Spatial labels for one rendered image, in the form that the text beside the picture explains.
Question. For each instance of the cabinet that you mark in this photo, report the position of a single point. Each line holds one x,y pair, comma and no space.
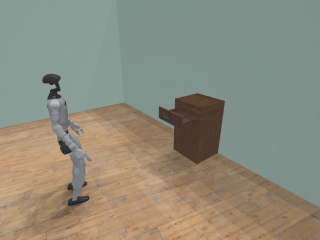
201,141

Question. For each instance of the handle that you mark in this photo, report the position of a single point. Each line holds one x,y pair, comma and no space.
165,117

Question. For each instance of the robot left hand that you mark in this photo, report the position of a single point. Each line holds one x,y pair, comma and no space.
75,127

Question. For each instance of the robot torso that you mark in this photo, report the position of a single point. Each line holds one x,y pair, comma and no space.
64,122

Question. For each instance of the right robot upper arm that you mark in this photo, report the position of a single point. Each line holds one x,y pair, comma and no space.
55,108

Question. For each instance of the right robot foot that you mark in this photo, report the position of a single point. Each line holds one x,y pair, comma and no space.
80,199

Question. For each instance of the drawer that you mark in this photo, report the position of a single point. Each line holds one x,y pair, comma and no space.
182,118

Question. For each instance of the robot right hand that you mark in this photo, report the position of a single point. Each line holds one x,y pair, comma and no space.
79,153

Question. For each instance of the right robot forearm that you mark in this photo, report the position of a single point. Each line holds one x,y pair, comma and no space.
65,138

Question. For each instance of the left robot forearm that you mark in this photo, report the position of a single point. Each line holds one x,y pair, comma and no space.
70,122

